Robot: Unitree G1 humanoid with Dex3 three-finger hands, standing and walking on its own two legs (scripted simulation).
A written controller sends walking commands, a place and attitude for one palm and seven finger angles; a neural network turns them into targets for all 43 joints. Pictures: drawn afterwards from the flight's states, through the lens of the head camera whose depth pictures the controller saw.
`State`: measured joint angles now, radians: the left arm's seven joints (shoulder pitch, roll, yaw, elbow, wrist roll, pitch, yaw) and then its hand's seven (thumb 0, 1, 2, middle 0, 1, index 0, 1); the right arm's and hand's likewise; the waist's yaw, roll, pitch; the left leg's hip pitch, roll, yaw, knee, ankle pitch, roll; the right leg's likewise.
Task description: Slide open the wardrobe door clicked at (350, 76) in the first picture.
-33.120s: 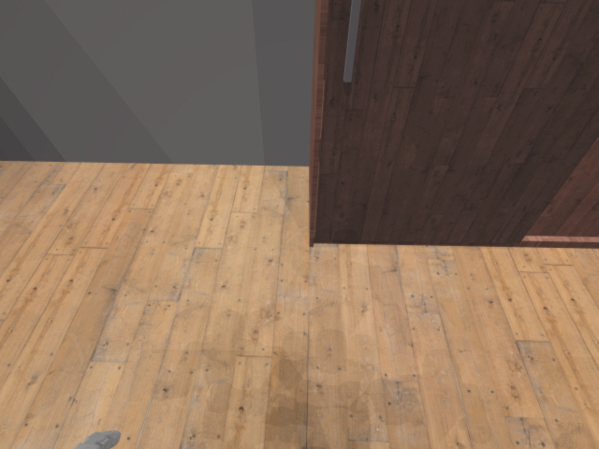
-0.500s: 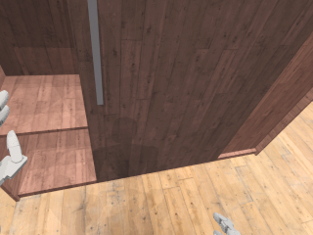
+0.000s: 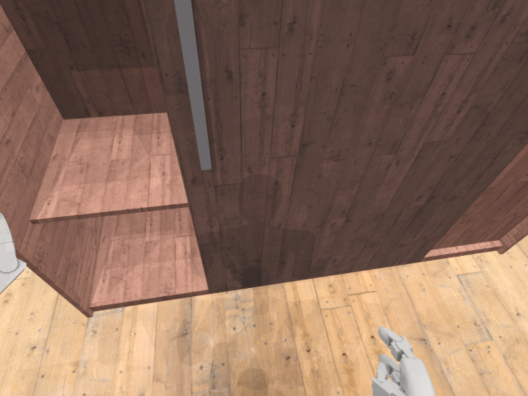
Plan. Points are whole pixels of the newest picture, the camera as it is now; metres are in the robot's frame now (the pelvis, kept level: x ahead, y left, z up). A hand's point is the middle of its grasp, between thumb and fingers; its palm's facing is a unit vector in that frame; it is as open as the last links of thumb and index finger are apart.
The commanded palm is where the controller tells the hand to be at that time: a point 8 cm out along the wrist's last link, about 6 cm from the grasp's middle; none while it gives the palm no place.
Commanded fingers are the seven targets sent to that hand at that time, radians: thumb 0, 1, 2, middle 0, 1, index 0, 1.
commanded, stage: stop stepping back and stand still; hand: left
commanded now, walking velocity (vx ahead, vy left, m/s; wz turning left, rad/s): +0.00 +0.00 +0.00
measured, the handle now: (195, 84) +0.53 +0.14 +0.19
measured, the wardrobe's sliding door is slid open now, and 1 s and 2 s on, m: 0.43 0.43 0.43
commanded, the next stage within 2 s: let the arm hang, fingers relaxed in 0.44 s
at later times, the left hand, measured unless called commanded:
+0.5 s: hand (20, 238) +0.26 +0.29 +0.16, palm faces +0.37 -0.78 -0.51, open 7.4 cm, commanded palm +0.19 +0.32 +0.19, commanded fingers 0.00 0.90 0.90 -0.20 -0.30 -0.20 -0.30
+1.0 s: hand out of the picture -0.01 +0.23 -0.17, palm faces +0.03 -0.98 -0.18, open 7.1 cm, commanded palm none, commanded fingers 0.00 0.90 0.90 -0.20 -0.30 -0.20 -0.30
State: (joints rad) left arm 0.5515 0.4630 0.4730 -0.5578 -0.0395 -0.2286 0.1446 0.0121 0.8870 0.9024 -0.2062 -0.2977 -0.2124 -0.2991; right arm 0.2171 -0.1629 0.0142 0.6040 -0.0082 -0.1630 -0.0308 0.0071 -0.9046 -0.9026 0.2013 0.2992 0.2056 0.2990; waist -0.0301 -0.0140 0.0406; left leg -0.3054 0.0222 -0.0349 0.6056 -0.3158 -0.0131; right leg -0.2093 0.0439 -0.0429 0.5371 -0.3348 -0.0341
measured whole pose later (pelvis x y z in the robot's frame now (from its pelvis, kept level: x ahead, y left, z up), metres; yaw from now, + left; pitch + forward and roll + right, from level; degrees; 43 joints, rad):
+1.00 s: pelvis +0.01 +0.04 +0.01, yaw +2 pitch +1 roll -1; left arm 0.29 0.21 0.01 1.07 0.01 0.03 0.01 -0.01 0.97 0.90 -0.20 -0.30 -0.21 -0.30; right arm 0.25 -0.19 0.02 1.04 -0.02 0.02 -0.03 0.00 -0.91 -0.90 0.20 0.30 0.20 0.30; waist 0.00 -0.04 0.08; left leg -0.24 -0.04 0.00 0.48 -0.25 0.05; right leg -0.13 -0.04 -0.05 0.42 -0.30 0.03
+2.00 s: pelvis +0.00 +0.03 +0.01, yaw +1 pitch +0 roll +0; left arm 0.24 0.16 0.00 1.15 0.01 0.00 0.03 0.00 0.91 0.90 -0.20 -0.30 -0.20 -0.30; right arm 0.22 -0.17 0.01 1.14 -0.02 -0.01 -0.04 0.00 -0.91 -0.90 0.20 0.30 0.20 0.30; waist -0.01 0.01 0.06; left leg -0.19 -0.03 0.01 0.39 -0.19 0.03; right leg -0.10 -0.02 -0.04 0.39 -0.28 0.01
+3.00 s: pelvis +0.01 +0.00 +0.02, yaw +0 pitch -1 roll +1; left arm 0.15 0.25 0.02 1.13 0.01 -0.01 0.02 0.00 0.90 0.90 -0.20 -0.30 -0.20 -0.30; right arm 0.14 -0.27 0.00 1.13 -0.02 -0.01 -0.03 0.00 -0.91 -0.90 0.20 0.30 0.21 0.30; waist -0.01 0.01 0.05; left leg -0.13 0.01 0.00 0.33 -0.18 -0.02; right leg -0.05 0.02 -0.05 0.33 -0.26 -0.04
